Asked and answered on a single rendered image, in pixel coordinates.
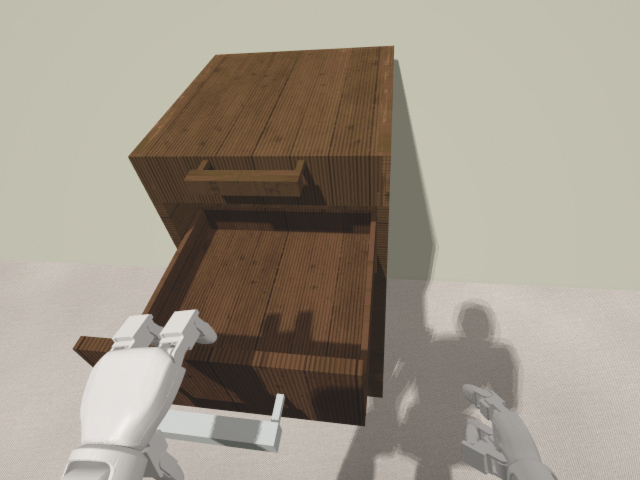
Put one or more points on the cabinet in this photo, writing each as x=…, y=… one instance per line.
x=326, y=112

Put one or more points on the left robot hand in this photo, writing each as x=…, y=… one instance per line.
x=132, y=387

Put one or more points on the robot left forearm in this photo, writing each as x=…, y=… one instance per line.
x=105, y=462

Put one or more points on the right robot hand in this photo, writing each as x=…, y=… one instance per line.
x=494, y=450

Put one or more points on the drawer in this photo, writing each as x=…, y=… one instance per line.
x=289, y=293

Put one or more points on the robot right forearm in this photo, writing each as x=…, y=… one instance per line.
x=530, y=470

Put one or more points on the handle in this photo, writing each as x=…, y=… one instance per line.
x=245, y=182
x=225, y=431

